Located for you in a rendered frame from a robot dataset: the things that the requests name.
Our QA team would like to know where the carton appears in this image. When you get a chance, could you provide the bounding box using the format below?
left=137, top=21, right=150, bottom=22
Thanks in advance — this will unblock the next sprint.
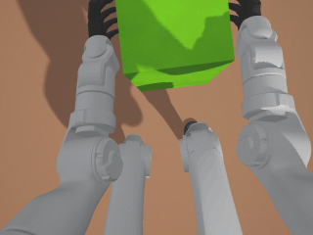
left=114, top=0, right=235, bottom=92

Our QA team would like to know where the robot left hand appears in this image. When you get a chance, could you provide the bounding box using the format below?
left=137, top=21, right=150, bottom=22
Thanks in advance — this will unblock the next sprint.
left=87, top=0, right=119, bottom=40

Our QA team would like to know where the left robot upper arm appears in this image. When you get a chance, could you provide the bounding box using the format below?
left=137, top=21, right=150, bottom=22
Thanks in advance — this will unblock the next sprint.
left=0, top=135, right=123, bottom=235

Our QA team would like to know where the robot right hand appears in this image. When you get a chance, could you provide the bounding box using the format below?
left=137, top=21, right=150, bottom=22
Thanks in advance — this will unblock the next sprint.
left=228, top=0, right=261, bottom=31

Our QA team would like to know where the right robot thigh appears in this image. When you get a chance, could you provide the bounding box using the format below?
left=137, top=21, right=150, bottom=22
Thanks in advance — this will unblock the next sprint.
left=179, top=129, right=244, bottom=235

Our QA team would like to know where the robot right forearm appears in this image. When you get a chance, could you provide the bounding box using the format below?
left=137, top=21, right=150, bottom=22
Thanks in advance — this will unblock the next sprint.
left=236, top=16, right=311, bottom=147

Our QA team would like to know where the right robot upper arm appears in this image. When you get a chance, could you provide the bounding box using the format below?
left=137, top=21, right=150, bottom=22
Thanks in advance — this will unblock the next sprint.
left=236, top=120, right=313, bottom=235

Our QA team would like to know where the robot left forearm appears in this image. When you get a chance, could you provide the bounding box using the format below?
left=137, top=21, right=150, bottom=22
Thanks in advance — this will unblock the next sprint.
left=57, top=35, right=119, bottom=169

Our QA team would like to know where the right robot shin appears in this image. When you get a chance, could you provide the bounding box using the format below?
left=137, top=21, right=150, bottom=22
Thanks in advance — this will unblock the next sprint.
left=185, top=121, right=224, bottom=160

